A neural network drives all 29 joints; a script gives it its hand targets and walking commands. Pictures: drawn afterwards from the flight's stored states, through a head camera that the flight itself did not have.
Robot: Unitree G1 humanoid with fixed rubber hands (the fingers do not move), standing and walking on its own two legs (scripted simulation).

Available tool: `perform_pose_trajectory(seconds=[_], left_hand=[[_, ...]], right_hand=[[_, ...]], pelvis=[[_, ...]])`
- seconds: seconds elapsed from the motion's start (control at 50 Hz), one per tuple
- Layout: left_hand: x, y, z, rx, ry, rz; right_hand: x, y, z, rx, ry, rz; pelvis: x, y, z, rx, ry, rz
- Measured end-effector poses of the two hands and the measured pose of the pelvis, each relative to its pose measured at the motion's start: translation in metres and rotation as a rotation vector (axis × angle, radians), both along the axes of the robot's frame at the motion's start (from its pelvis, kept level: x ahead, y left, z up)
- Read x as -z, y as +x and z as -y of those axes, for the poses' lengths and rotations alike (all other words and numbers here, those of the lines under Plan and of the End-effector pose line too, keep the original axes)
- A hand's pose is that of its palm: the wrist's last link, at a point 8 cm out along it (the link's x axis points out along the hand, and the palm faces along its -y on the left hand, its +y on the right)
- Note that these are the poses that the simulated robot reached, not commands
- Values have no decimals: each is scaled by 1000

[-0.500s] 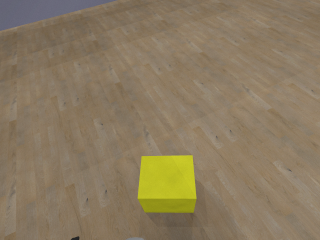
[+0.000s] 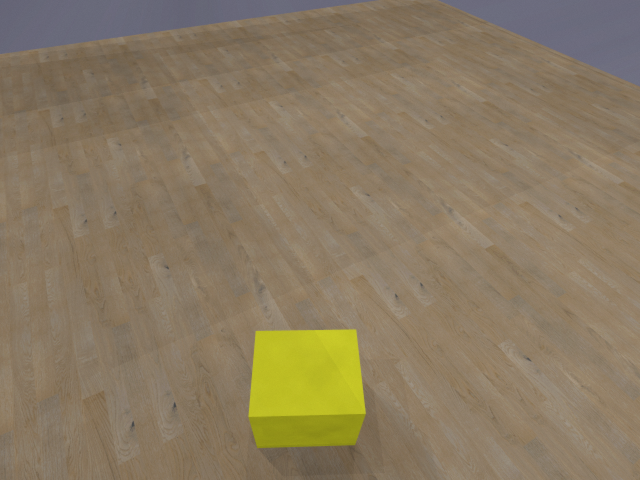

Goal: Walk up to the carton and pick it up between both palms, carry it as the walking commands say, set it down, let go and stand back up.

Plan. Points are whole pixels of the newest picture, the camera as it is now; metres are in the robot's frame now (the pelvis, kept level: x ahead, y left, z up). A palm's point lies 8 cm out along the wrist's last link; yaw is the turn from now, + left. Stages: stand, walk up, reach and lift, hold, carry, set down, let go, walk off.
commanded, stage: walk up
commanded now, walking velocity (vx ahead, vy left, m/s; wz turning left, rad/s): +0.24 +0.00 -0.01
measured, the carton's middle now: (306, 389) +0.52 +0.02 -0.65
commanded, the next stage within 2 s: stand in 1.38 s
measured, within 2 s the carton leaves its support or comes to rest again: neither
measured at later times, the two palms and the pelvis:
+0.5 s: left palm out of the picture +0.06 +0.22 -0.15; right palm (492, 466) +0.20 -0.25 -0.15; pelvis +0.11 -0.01 -0.02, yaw -1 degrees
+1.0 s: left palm out of the picture +0.16 +0.32 -0.15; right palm out of the picture +0.16 -0.20 -0.13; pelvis +0.10 +0.05 -0.01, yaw -2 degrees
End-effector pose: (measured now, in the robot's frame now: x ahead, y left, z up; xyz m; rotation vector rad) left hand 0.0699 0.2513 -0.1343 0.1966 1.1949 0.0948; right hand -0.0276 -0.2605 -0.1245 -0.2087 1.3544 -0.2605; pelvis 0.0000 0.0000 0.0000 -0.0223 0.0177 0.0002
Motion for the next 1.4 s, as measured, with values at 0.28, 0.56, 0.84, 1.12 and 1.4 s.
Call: perform_pose_trajectory(seconds=[0.28, 0.56, 0.84, 1.12, 1.4], left_hand=[[-25, 0, 32, -91, 122, -89], [29, 8, 34, -147, -6, -244], [10, 61, -52, -89, 152, -131], [13, 77, -58, -20, 68, -99], [12, 2, -16, -78, 28, -196]], right_hand=[[33, 69, 26, -49, 143, -79], [21, 238, -21, -106, 72, 197], [17, 224, -16, -76, 7, 152], [10, 172, -63, -48, 29, 131], [26, 142, -53, -36, 84, 63]], pelvis=[[0, 59, 37, 11, 78, 4], [18, 113, 8, 24, 43, 27], [18, 108, -27, 31, 56, 12], [9, 97, -51, 32, 19, 24], [8, 86, -34, 27, 20, 58]])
